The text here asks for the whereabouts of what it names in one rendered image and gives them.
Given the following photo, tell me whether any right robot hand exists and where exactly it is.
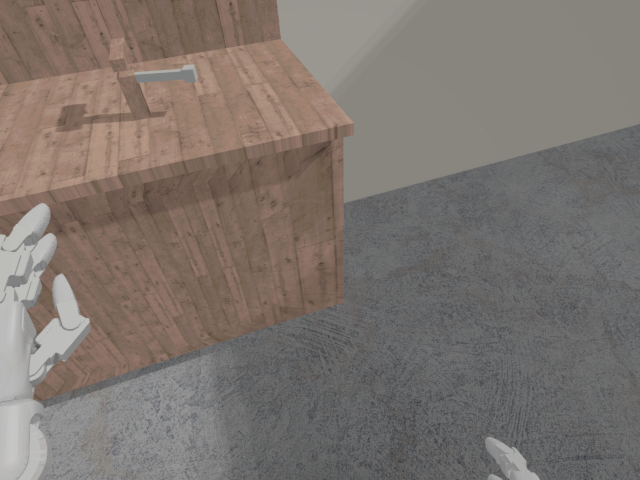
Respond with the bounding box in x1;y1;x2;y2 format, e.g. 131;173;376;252
485;437;540;480

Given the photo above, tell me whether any robot left forearm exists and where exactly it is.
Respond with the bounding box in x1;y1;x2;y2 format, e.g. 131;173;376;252
0;398;52;480

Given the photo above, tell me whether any tap lever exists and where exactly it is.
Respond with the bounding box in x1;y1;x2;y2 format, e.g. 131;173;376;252
134;64;198;83

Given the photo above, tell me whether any counter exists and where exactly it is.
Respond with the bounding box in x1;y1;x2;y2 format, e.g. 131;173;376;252
0;0;354;402

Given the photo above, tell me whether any left robot hand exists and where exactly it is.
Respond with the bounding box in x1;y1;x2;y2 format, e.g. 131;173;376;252
0;203;91;402

